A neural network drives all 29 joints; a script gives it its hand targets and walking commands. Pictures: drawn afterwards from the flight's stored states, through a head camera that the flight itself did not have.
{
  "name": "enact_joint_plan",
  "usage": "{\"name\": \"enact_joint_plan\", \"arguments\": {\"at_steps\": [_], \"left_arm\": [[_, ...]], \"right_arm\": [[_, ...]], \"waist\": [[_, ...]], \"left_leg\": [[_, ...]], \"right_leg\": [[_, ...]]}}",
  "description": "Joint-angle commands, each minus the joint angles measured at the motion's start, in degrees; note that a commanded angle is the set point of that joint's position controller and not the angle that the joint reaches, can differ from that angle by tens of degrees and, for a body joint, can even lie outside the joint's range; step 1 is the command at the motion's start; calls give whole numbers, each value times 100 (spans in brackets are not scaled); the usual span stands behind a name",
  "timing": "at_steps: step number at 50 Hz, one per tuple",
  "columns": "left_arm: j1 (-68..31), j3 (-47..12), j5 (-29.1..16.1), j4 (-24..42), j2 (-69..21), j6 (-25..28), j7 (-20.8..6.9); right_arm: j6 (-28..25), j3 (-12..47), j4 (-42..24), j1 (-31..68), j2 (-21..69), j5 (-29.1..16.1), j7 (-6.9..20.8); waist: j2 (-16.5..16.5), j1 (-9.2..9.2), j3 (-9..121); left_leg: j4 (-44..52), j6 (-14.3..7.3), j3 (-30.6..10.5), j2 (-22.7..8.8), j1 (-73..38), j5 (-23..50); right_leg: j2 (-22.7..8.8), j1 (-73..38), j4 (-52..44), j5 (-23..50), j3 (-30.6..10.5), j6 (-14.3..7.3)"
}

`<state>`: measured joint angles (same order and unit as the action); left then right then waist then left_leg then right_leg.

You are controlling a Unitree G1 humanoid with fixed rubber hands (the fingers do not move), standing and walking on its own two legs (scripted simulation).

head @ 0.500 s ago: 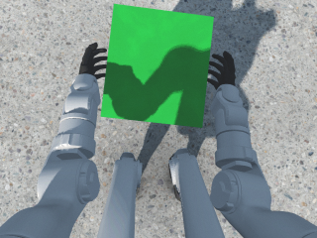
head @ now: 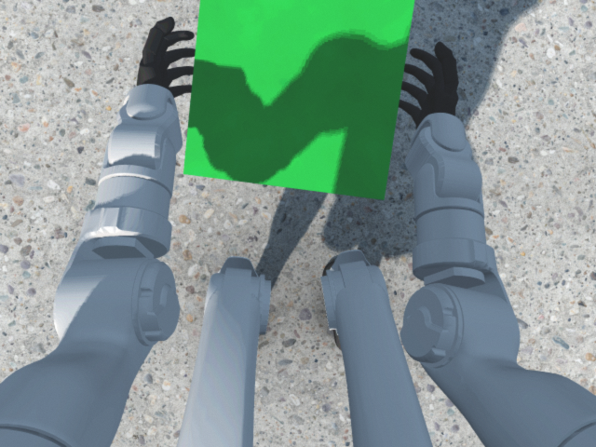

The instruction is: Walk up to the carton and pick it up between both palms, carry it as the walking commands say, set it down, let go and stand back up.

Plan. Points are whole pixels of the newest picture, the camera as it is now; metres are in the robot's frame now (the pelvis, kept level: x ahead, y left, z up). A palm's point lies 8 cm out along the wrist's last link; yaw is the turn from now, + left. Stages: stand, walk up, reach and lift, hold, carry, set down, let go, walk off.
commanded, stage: set down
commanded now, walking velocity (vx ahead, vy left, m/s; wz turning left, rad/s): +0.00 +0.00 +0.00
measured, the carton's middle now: (296, 90) +0.54 -0.02 -0.19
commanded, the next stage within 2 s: none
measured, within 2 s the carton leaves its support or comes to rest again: neither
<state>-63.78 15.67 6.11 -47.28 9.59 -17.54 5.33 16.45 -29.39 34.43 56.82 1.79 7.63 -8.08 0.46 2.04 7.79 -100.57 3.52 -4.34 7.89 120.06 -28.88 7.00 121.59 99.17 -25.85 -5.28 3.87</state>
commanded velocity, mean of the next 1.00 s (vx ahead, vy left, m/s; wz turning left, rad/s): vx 0.00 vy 0.00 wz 0.00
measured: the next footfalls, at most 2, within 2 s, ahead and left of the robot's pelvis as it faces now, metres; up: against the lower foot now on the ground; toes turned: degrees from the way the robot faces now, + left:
none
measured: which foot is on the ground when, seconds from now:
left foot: down 0.00-1.00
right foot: down 0.00-1.00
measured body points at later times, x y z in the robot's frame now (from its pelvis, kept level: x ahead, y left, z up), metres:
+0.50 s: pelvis -0.03 +0.01 -0.06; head +0.35 +0.01 +0.16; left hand +0.54 +0.14 -0.24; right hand +0.49 -0.20 -0.24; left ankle +0.10 +0.12 -0.45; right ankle +0.12 -0.12 -0.45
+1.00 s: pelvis -0.01 +0.01 -0.09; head +0.37 +0.01 +0.13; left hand +0.57 +0.15 -0.29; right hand +0.53 -0.19 -0.28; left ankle +0.10 +0.12 -0.45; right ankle +0.12 -0.12 -0.45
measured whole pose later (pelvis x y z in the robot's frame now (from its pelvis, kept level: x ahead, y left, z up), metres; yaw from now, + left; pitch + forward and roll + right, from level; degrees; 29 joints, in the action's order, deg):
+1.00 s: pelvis -0.01 +0.01 -0.09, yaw -1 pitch +34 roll -1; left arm -88.7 2.9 -5.9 -59.8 23.4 -11.9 5.5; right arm 12.3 -21.4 48.5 82.0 -11.3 -1.6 -9.3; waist 1.5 3.3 -28.7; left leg -122.0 2.7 -2.9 7.6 122.5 -33.4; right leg 6.2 123.1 119.5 -30.6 -2.7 4.6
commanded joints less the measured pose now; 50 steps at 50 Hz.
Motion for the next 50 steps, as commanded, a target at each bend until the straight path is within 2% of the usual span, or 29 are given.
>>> {"name": "enact_joint_plan", "arguments": {"at_steps": [1,5,6,8,9,10,11,13,15,17,18,19,21,22,24,25,26,27,28,32,33,35,37,40,41,44,46,48,50], "left_arm": [[-3900,-2411,-847,962,-5546,433,-1578],[-3796,-2416,-836,805,-5492,455,-1494],[-3895,-2570,-931,896,-5728,439,-1478],[-4147,-2703,-1063,1088,-5550,475,-1472],[-4135,-2661,-1026,1042,-5408,475,-1478],[-4323,-2705,-1106,1091,-5465,477,-1476],[-4417,-2774,-1111,1123,-5352,482,-1462],[-4755,-3026,-1374,1396,-5457,504,-1427],[-4878,-3125,-1420,1425,-5330,483,-1408],[-5039,-3113,-1437,1424,-5205,450,-1356],[-5270,-3242,-1555,1674,-5079,462,-1296],[-5479,-3320,-1595,1698,-5101,438,-1254],[-5554,-3281,-1625,1753,-4863,350,-1201],[-5820,-3402,-1641,2026,-4749,343,-1153],[-6249,-3543,-1828,2797,-4372,363,-1039],[-6410,-3442,-1810,2472,-4204,366,-1010],[-6446,-3335,-1730,2484,-4065,422,-992],[-6594,-3226,-1714,2294,-4000,463,-1012],[-6306,-3111,-1604,1683,-4045,483,-1078],[-5082,-2036,-812,-298,-3968,556,-1521],[-4929,-1883,-820,-538,-4101,544,-1669],[-4500,-1557,-683,-998,-4212,537,-1853],[-4956,-1782,-1009,-553,-4395,700,-1850],[-5517,-2336,-1548,14,-4826,818,-1837],[-5696,-2494,-1784,247,-4841,897,-1803],[-5578,-2700,-1932,398,-4656,989,-1644],[-5591,-2758,-1884,328,-4326,1041,-1521],[-5643,-2687,-1741,364,-4000,1092,-1392],[-5697,-2701,-1569,386,-3710,1056,-1340]], "right_arm": [[-107,3614,-27,4043,4817,-815,1678],[-141,3664,-151,4288,4697,-959,1696],[-157,3718,-166,4329,4598,-1016,1704],[-130,3673,-60,4249,4603,-1008,1679],[-121,3728,-133,4367,4593,-1057,1664],[-104,3721,-46,4360,4558,-1012,1649],[-116,3690,-177,4537,4491,-1075,1659],[-116,3892,-308,4607,4443,-1155,1596],[-120,4019,-560,4986,4355,-1362,1572],[-126,4166,-797,5481,4252,-1539,1555],[-97,4258,-874,5569,4081,-1580,1518],[-86,4264,-819,5638,3993,-1578,1494],[-76,4541,-1294,6281,3691,-1796,1463],[-81,4648,-1523,6361,3815,-1958,1422],[-153,5207,-2404,6990,3808,-2530,1281],[-109,4986,-2026,6933,3760,-2423,1268],[-54,4823,-1541,6763,3876,-2356,1262],[-25,4563,-911,6696,3758,-2191,1280],[8,4153,3,6323,3755,-1977,1364],[-74,3074,1731,5235,3961,-1059,1669],[-149,2847,1690,5258,3746,-875,1669],[-199,2692,1696,5212,3746,-729,1626],[-304,2680,1371,5368,3880,-845,1575],[-526,2903,534,5821,3883,-1070,1438],[-548,3047,487,5756,3849,-1136,1399],[-706,3269,98,6081,3501,-1350,1281],[-774,3210,241,5889,3460,-1475,1270],[-755,3081,667,5627,3551,-1663,1368],[-661,3008,1047,5491,3553,-1680,1528]], "waist": [[-289,-72,6997],[-380,-154,7212],[-609,-81,7449],[-383,123,7420],[-518,-24,7521],[-261,167,7570],[-412,117,7618],[-234,259,8135],[-403,84,8407],[-295,-23,8830],[-247,-35,9187],[-156,117,9479],[-139,-133,10036],[-99,-145,10619],[-278,-481,11372],[-190,-420,11115],[-259,-577,10437],[-238,-483,9654],[-310,-447,8277],[-209,-334,4869],[-190,-141,4524],[-136,-158,3964],[-85,-54,4645],[-369,311,5955],[-227,443,6193],[-259,492,6575],[-386,375,6616],[-645,-6,6510],[-717,-91,6265]], "left_leg": [[604,-124,892,181,-3061,1563],[428,-130,860,146,-3429,1900],[356,-102,859,154,-3603,1867],[270,-117,826,136,-3398,1792],[150,-100,914,124,-3493,1841],[115,-96,881,119,-3333,1731],[69,-109,874,104,-3433,1728],[-104,-85,879,113,-3596,1805],[-152,-110,874,82,-3851,1728],[-279,-130,929,90,-4103,1737],[-335,-101,912,62,-4356,1799],[-375,-95,906,45,-4540,1698],[-508,-145,940,36,-4926,1790],[-586,-149,974,12,-5145,1886],[-846,-209,999,35,-5792,2829],[-849,-233,965,4,-5684,2666],[-861,-243,1038,-19,-5253,2296],[-831,-200,1058,-53,-4826,1975],[-688,-229,1041,-99,-4215,1296],[-617,-334,1058,-172,-2074,-130],[-680,-343,1005,-147,-1694,-179],[-868,-348,1035,-139,-1328,198],[-988,-301,1004,-92,-1468,511],[-1139,-232,930,-27,-1945,1342],[-1207,-209,883,-17,-2095,1648],[-1328,-216,841,-12,-2247,1951],[-1342,-186,840,-39,-2576,2128],[-1372,-175,819,-88,-3005,2212],[-1396,-181,724,-183,-3353,2140]], "right_leg": [[171,-3559,-355,1573,1040,-78],[140,-3288,-95,1716,1129,-40],[140,-3274,-30,1659,1139,-110],[141,-3305,52,1673,1183,-69],[99,-3351,91,1683,1134,-73],[115,-3489,105,1639,1180,-48],[96,-3387,205,1636,1160,-77],[87,-3845,323,1766,1212,-65],[78,-3779,468,1685,1243,-78],[69,-4056,558,1680,1287,-31],[37,-4337,621,1732,1295,-38],[54,-4457,656,1649,1357,-34],[-9,-4825,779,1593,1343,-45],[-7,-5277,856,1830,1364,-53],[32,-5629,1070,2778,1274,-47],[63,-5585,1112,2625,1285,-27],[60,-5298,1088,2248,1170,-44],[36,-4923,1068,1941,1177,-48],[17,-4103,989,1239,1179,-82],[-13,-2702,773,12,1001,-201],[-27,-2628,811,-2,1014,-204],[-36,-2758,883,483,1022,-125],[-1,-3030,991,914,993,-143],[68,-3314,1234,1813,1113,-192],[45,-3459,1306,2105,1127,-182],[22,-3783,1488,2449,1119,-190],[22,-3724,1574,2514,1152,-184],[37,-3268,1668,2366,1124,-228],[0,-2811,1774,2068,1163,-247]]}}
